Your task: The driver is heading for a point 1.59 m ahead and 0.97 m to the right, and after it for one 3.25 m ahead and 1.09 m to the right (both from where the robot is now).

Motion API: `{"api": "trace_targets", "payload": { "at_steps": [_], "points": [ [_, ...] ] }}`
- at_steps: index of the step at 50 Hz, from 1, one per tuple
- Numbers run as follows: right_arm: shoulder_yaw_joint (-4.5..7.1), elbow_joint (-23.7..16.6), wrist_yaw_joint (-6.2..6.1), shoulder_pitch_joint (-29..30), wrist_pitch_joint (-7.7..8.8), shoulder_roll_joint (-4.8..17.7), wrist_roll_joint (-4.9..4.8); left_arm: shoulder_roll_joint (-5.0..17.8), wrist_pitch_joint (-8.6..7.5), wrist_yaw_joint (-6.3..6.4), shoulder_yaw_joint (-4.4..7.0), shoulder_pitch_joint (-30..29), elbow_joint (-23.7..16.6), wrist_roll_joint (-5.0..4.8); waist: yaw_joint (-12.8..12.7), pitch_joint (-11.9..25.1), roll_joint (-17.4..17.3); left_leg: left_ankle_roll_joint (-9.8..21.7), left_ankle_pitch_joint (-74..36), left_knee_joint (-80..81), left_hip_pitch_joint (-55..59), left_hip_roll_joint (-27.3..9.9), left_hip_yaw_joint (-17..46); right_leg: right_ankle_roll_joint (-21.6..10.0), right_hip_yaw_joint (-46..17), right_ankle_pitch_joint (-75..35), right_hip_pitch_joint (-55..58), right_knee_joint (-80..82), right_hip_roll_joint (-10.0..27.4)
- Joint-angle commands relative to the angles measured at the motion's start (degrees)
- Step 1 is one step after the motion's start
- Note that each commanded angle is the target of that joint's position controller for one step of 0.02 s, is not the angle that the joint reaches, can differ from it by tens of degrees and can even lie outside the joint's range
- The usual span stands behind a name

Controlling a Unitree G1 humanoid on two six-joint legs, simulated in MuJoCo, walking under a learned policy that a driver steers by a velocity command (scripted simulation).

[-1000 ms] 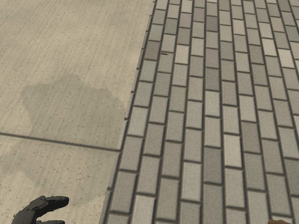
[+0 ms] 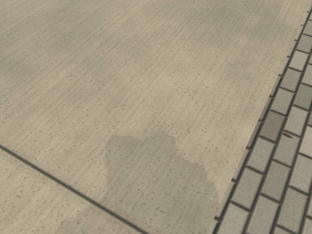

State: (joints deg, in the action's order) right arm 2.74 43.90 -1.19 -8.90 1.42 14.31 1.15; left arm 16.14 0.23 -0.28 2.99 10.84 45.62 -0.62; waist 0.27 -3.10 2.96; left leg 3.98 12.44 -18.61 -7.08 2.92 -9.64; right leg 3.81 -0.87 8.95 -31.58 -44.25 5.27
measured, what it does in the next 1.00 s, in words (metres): steps on the spot, turning right: right foot, then left foot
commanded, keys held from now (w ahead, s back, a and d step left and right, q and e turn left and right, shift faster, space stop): e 1.00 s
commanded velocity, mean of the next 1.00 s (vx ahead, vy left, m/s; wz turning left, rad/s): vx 0.02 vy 0.00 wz -0.55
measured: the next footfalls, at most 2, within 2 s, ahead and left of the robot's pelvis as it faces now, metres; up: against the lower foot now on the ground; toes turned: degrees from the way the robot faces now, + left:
right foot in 0.12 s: +0.12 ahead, -0.13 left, +0.00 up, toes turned -7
left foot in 0.56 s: +0.17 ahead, +0.10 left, +0.00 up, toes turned -26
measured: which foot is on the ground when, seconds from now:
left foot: down 0.00-0.14, up 0.16-0.54, down 0.56-1.00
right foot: up 0.00-0.10, down 0.12-0.56, up 0.58-0.98, down 1.00-1.00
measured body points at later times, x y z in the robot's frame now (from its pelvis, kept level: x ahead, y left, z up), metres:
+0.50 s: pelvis +0.07 -0.01 +0.00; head +0.11 -0.03 +0.44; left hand +0.30 +0.22 -0.09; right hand +0.15 -0.33 -0.11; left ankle +0.13 +0.13 -0.72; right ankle +0.08 -0.12 -0.74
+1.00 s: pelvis +0.07 -0.02 -0.01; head +0.09 -0.05 +0.44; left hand +0.37 +0.11 -0.09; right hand +0.01 -0.33 -0.12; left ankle +0.14 +0.12 -0.74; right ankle +0.00 -0.11 -0.74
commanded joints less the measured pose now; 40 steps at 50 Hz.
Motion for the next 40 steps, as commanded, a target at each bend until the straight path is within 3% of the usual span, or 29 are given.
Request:
{"api": "trace_targets", "payload": {
  "at_steps": [1,4,5,6,7,8,9,10,11,12,14,17,20,25,27,28,29,30,31,32,33,34,37,40],
  "points": [
    [2.94,-2.3,-0.64,0.5,-0.94,10.1,-0.84,5.3,0.03,-0.86,1.57,-2.2,-5.7,0.14,1.0,4.4,-7.2,9.0,-31.7,0.7,5.0,-19.8,6.1,-1.3,1.1,4.1,0.5,1.6,0.2],
    [3.39,-2.1,-1.07,1.0,-2.1,10.8,-1.96,5.0,0.31,-1.84,1.91,-1.9,-7.2,-0.17,0.4,4.4,-7.9,7.2,-34.7,-5.3,6.9,-20.8,6.2,-3.5,3.5,7.6,2.2,6.6,-1.6],
    [3.44,-2.0,-1.35,1.5,-2.35,10.7,-2.44,5.1,0.13,-2.02,2.18,-0.2,-7.2,-0.26,-0.9,5.3,-7.4,5.4,-36.3,-9.4,6.4,-19.6,4.8,-4.8,4.7,4.1,6.0,11.6,-3.0],
    [3.43,-1.4,-1.54,0.2,-2.33,10.3,-2.56,6.8,-0.18,-1.71,2.96,3.1,-6.7,0.05,-2.6,7.3,-5.4,2.3,-36.5,-16.4,4.1,-16.5,2.3,-6.7,4.1,-5.8,13.4,18.0,-4.5],
    [3.15,-2.3,-1.49,-0.6,-1.75,9.2,-1.07,12.9,-0.4,-0.56,4.81,7.1,-6.7,0.39,-3.2,10.9,3.7,-2.6,-23.3,-29.7,-5.6,-10.7,-0.5,-11.0,-7.6,-31.6,24.9,19.6,2.2],
    [1.93,-5.0,-1.05,0.1,-1.28,5.7,1.11,18.5,-0.46,0.03,5.91,8.3,-7.3,1.69,-2.0,14.7,16.0,-7.6,23.2,-47.0,-25.4,0.6,1.6,-24.7,-29.0,-50.6,37.3,19.2,16.4],
    [2.22,-4.1,-0.2,2.8,-0.95,7.6,0.6,13.3,-0.88,-0.16,4.43,8.7,-8.0,1.63,-5.0,20.6,6.9,-7.0,28.2,-53.7,-27.0,-0.5,13.9,-26.3,-28.7,-45.9,38.8,20.3,16.3],
    [2.57,-4.5,0.2,4.1,-1.0,8.5,-1.33,12.0,-1.31,-0.14,4.08,5.0,-8.7,1.2,-3.7,16.3,4.1,-6.3,24.4,-54.7,-29.7,-2.1,14.7,-23.9,-23.0,-40.5,35.6,20.6,14.0],
    [2.61,-3.8,-0.21,4.2,-1.16,8.0,-1.51,10.8,-1.33,0.15,3.95,2.0,-9.0,0.18,-2.3,13.1,0.2,-6.2,20.4,-51.7,-30.8,-3.4,14.5,-20.7,-19.7,-33.1,32.5,21.3,10.8],
    [2.97,-3.7,-0.78,4.8,-1.48,8.9,-0.93,9.5,-0.92,0.58,3.54,-0.3,-9.5,-0.68,-1.5,10.5,-0.7,-6.6,16.9,-48.0,-30.8,-4.2,14.5,-18.9,-18.2,-28.0,29.3,22.4,9.4],
    [2.91,-3.4,-1.01,3.6,-1.92,8.0,-1.06,9.8,-0.14,1.28,3.52,-1.9,-10.2,-0.09,0.3,9.8,2.6,-7.8,13.0,-42.9,-25.6,-3.0,13.7,-17.9,-16.2,-25.7,24.1,23.7,6.4],
    [2.47,-2.9,-1.21,3.0,-1.8,6.6,-1.38,11.1,0.42,2.01,4.19,-1.0,-10.5,0.09,-0.2,11.1,3.6,-9.3,10.6,-34.1,-22.6,-1.8,13.7,-17.6,-16.2,-24.9,23.7,23.2,5.4],
    [2.35,-2.8,-0.99,3.6,-1.82,6.6,-1.4,11.8,1.12,2.46,4.48,-1.8,-11.0,-0.02,-0.8,11.1,4.9,-9.7,7.7,-28.1,-18.7,-1.3,14.2,-16.8,-18.0,-16.7,20.7,23.4,4.4],
    [2.82,-2.9,0.11,3.0,-0.59,7.8,-1.74,11.4,1.94,2.13,4.31,-3.4,-11.8,-0.05,-1.2,9.5,7.5,-8.1,7.1,-17.7,-14.2,-0.4,14.5,-15.4,-24.6,-9.3,19.5,22.2,3.6],
    [3.21,-1.8,0.65,-0.7,0.21,8.0,-1.73,10.7,2.41,2.36,3.99,-5.1,-12.4,-0.67,1.3,9.4,7.2,-6.5,-0.4,-5.6,-7.5,-0.5,13.3,-13.0,-25.0,-8.1,17.8,19.2,1.4],
    [3.93,-1.4,0.54,-2.3,0.33,10.3,-1.22,9.2,2.51,2.51,3.52,-3.9,-12.5,-0.59,1.1,9.7,4.2,-4.5,-4.2,-1.6,-2.0,-5.5,16.6,-10.2,-23.2,-1.1,13.9,15.5,-1.3],
    [4.64,-2.1,-0.02,-2.0,-0.1,14.3,-0.28,5.5,2.47,2.29,2.58,-0.3,-12.1,0.3,-1.6,10.3,-9.5,0.5,-11.6,0.8,3.3,-18.6,28.8,-6.6,-14.2,17.1,6.4,2.0,-8.5],
    [4.84,-2.2,0.32,-0.9,-0.26,16.0,1.83,8.6,1.77,2.2,3.65,-1.1,-14.2,-0.1,-1.9,7.1,-20.9,10.0,-16.9,3.0,-1.5,-26.3,40.9,-4.0,-7.9,29.0,-2.5,-9.3,-12.7],
    [3.93,-4.0,0.18,2.0,0.06,12.5,1.57,12.8,1.51,2.21,4.92,0.1,-12.6,0.2,-2.0,6.1,-14.5,11.4,-16.0,2.7,-2.8,-25.5,37.6,-2.7,-9.8,25.8,-2.4,-18.5,-9.1],
    [3.27,-4.4,-0.11,4.6,0.07,9.9,0.75,13.6,1.84,2.13,5.55,0.8,-11.3,-0.23,-2.9,5.0,-11.4,8.8,-14.6,1.5,-3.4,-21.7,30.9,-1.9,-9.0,21.8,-2.6,-22.0,-8.6],
    [2.94,-4.9,-0.38,5.8,-0.04,8.9,-0.06,11.9,2.54,2.39,5.39,2.0,-9.9,-0.22,-3.1,4.7,-9.9,6.7,-12.6,0.9,-2.6,-18.4,26.0,-0.8,-8.1,18.8,-3.1,-24.3,-8.3],
    [2.71,-4.8,-0.71,5.7,-0.15,8.5,-0.81,10.7,2.98,2.35,5.04,2.0,-9.9,-0.12,-2.3,3.8,-10.1,6.6,-14.2,0.6,-1.6,-17.7,23.8,0.3,-7.7,16.3,-4.7,-26.3,-7.9],
    [2.66,-4.1,-1.73,1.9,-1.01,9.0,-0.39,7.7,2.99,1.82,3.88,-2.0,-12.2,-1.05,0.4,4.0,-11.9,7.7,-17.7,0.9,2.5,-16.4,18.2,2.1,-3.6,13.1,-6.0,-21.2,-6.6],
    [3.41,-3.7,-1.92,-0.6,-1.62,11.1,-0.35,6.5,2.84,1.27,3.11,-4.6,-14.1,-0.72,2.5,6.0,-12.5,8.9,-20.6,0.3,7.3,-18.9,16.9,2.9,-2.0,14.0,-4.2,-12.9,-4.1]
  ]
}}
Keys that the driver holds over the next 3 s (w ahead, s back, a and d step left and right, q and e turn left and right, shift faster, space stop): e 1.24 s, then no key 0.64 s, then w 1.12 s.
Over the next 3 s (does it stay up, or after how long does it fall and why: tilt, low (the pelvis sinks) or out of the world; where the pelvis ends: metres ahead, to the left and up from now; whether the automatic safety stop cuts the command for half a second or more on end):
stays up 0.41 -0.36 0.00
